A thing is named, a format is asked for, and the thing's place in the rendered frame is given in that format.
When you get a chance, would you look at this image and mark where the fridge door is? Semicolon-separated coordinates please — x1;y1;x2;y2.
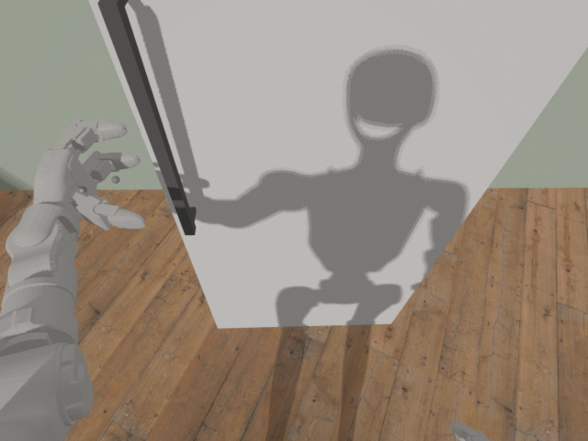
88;0;588;329

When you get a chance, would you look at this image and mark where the right robot hand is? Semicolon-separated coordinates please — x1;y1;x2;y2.
451;422;489;441

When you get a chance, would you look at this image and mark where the left robot forearm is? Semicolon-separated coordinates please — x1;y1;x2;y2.
0;203;81;356

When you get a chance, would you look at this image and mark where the handle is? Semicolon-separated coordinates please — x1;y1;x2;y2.
98;0;197;235

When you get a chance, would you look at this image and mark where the left robot hand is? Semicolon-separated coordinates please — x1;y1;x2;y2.
33;119;146;231

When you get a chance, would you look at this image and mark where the left robot upper arm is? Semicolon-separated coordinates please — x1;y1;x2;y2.
0;342;94;441

